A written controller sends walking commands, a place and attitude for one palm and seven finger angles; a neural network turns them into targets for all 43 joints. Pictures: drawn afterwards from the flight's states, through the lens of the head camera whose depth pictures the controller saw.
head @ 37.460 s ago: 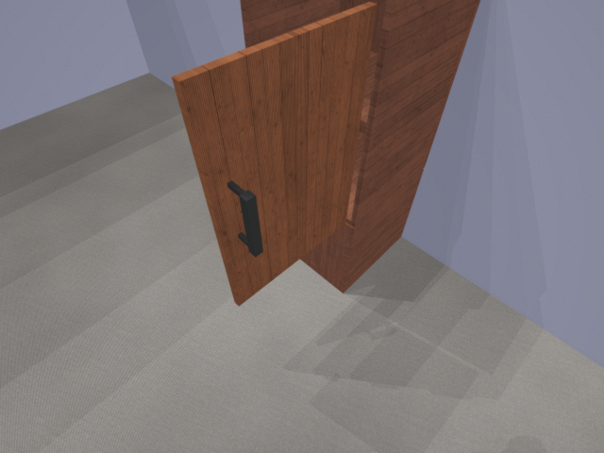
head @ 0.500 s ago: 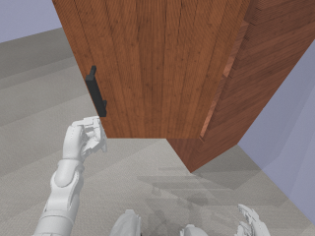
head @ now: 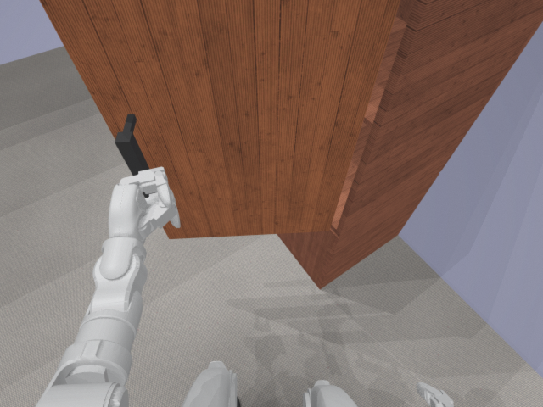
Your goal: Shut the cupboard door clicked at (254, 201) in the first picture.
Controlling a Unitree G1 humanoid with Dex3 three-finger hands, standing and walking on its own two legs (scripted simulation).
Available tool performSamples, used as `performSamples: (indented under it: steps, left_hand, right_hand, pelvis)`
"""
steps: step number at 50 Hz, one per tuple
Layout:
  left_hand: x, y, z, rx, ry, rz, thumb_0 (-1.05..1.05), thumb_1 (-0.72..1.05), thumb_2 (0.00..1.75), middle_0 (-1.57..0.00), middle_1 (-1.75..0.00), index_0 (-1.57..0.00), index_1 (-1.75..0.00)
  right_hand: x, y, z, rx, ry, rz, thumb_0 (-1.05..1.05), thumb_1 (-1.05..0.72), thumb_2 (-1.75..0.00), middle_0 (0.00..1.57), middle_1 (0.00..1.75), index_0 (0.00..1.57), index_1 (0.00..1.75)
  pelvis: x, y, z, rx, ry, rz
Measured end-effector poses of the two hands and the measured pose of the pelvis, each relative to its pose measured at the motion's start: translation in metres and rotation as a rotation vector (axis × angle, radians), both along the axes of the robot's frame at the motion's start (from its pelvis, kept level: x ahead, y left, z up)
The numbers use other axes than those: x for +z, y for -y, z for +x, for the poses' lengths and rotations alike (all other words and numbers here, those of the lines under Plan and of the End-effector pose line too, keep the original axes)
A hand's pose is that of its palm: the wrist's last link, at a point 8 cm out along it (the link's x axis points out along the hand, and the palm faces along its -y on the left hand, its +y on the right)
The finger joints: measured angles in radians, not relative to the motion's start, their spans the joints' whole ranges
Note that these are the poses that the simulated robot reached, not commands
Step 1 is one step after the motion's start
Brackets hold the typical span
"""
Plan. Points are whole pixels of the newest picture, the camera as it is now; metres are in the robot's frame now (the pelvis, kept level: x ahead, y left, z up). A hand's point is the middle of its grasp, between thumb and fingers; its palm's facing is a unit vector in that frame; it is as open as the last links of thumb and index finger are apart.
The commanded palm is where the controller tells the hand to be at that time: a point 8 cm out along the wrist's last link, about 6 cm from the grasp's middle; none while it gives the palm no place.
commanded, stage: bring the fist close to the handle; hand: left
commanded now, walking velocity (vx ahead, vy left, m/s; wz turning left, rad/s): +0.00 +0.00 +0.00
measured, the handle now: (143, 163) +0.48 +0.22 +0.05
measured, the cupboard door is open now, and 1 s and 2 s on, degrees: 59 52 41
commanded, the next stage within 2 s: push the door shut along its arc in 0.20 s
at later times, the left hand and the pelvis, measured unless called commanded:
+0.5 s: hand (170, 207) +0.39 +0.16 +0.06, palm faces +0.02 -1.00 -0.05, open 3.1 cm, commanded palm +0.38 +0.21 +0.06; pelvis +0.00 +0.00 +0.00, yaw +1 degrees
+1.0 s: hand (170, 172) +0.46 +0.17 +0.06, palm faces -0.10 -0.99 -0.04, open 3.1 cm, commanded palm +0.45 +0.20 +0.06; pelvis -0.02 +0.01 -0.02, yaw +0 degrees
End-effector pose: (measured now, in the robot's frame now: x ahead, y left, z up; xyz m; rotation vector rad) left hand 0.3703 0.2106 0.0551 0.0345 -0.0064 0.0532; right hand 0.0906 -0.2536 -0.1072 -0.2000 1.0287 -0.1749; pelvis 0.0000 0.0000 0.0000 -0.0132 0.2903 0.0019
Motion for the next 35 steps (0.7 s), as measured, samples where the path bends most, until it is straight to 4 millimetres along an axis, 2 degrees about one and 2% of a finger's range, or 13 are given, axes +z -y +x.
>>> performSamples:
  steps: [8,21,28,35]
  left_hand:
    - [-0.003,-0.005,-0.004,0.013,0.002,0.001,0.01,0.90,0.90,-1.30,-1.50,-1.30,-1.50]
    - [0.001,-0.003,-0.008,-0.014,0.010,0.007,0.01,0.89,0.90,-1.30,-1.50,-1.30,-1.50]
    - [0.004,-0.004,0.011,-0.053,0.017,0.010,0.01,0.89,0.90,-1.30,-1.50,-1.30,-1.50]
    - [0.007,-0.008,0.029,-0.091,0.006,0.004,0.01,0.89,0.90,-1.31,-1.50,-1.30,-1.50]
  right_hand:
    - [-0.001,0.003,-0.001,-0.002,-0.019,-0.003,0.01,-0.90,-0.90,0.20,0.30,0.20,0.30]
    - [0.003,0.001,0.019,0.019,0.038,-0.002,0.01,-0.90,-0.90,0.20,0.30,0.20,0.30]
    - [0.001,0.001,0.016,0.023,0.037,-0.016,0.00,-0.90,-0.90,0.20,0.30,0.20,0.30]
    - [-0.006,0.003,-0.006,-0.003,-0.016,-0.020,0.00,-0.90,-0.90,0.20,0.30,0.20,0.30]
  pelvis:
    - [0.001,0.002,0.002,0.002,-0.001,0.002]
    - [0.001,0.002,0.001,0.006,0.007,0.001]
    - [-0.004,0.002,-0.004,0.013,0.003,-0.007]
    - [-0.008,-0.001,-0.008,0.010,-0.013,-0.012]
